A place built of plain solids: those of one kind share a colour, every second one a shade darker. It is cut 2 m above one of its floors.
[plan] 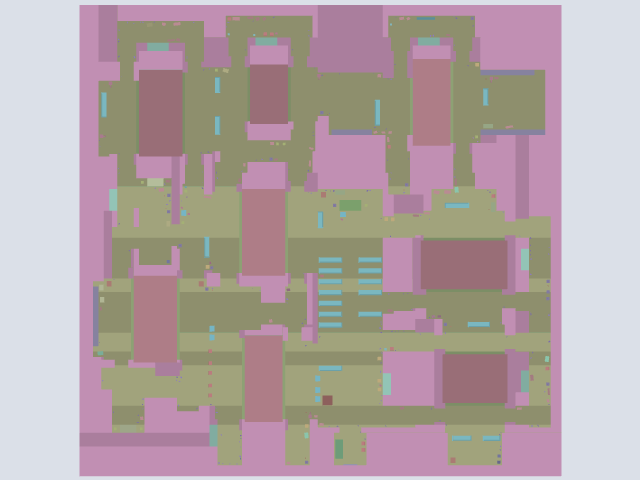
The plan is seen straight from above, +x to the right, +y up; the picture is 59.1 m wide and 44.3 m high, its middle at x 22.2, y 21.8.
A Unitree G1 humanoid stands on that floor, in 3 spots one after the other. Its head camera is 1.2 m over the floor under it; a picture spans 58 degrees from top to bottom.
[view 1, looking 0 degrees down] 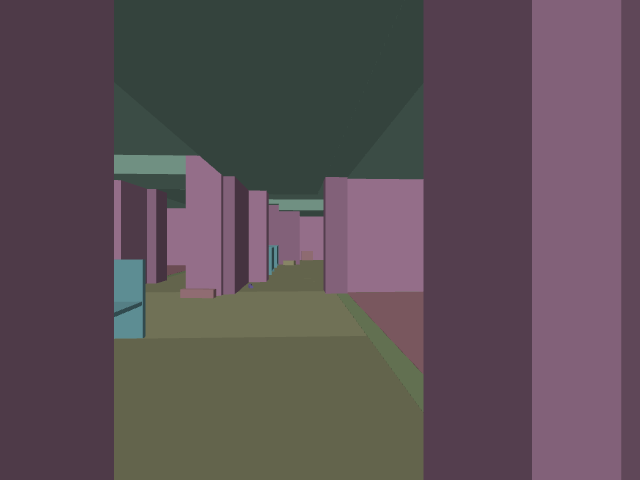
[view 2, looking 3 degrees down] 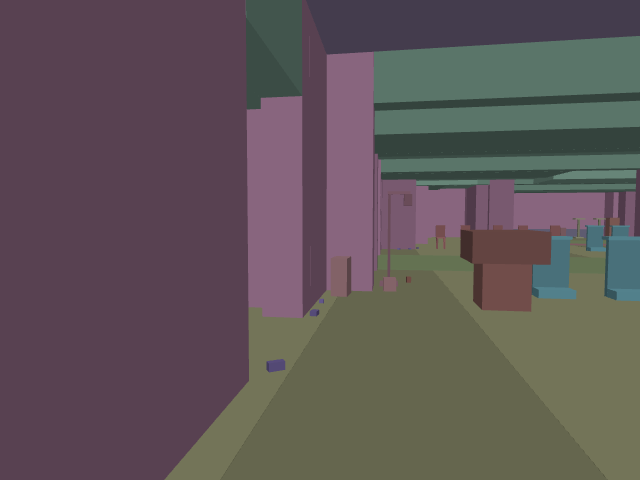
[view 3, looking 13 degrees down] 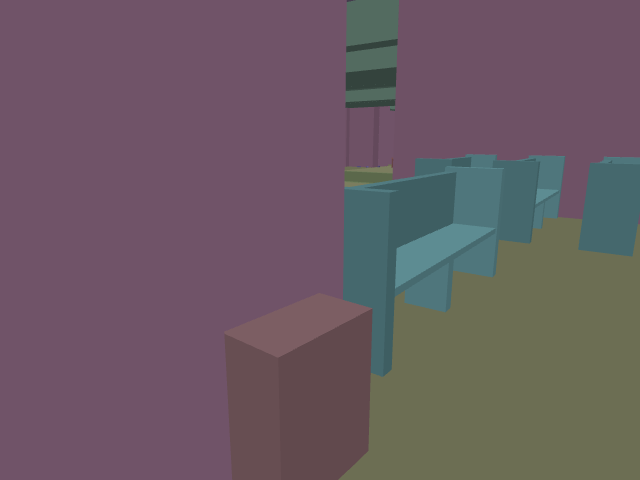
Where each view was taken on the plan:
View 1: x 13.88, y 16.62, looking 87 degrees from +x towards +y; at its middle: wall_rock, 25.91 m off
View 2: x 29.00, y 5.50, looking -171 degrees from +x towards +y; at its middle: wall_rock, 6.40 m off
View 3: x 29.75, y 16.12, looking -144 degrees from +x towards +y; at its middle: wall_rock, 1.97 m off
